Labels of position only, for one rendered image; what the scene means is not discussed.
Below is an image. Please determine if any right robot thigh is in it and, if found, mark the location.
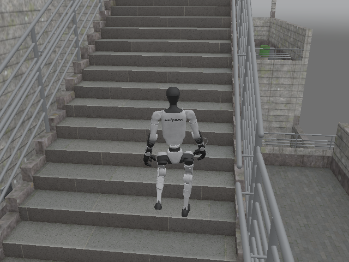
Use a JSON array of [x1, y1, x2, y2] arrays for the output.
[[183, 151, 194, 184]]

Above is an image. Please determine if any left robot hand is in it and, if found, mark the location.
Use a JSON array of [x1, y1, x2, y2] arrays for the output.
[[143, 154, 156, 166]]

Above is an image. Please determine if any robot right upper arm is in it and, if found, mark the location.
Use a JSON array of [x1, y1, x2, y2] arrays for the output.
[[185, 110, 200, 139]]

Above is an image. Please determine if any robot left upper arm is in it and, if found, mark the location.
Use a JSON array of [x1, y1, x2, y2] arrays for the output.
[[149, 111, 162, 141]]

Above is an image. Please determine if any right robot hand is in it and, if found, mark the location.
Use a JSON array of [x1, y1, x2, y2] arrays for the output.
[[193, 149, 206, 160]]

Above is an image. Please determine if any right robot forearm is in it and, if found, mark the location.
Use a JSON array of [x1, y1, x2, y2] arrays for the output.
[[195, 131, 205, 151]]

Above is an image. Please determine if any left robot foot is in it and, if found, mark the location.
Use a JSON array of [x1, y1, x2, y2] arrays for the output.
[[154, 201, 162, 210]]

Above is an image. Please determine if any left robot forearm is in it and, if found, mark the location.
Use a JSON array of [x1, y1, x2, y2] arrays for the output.
[[145, 133, 155, 156]]

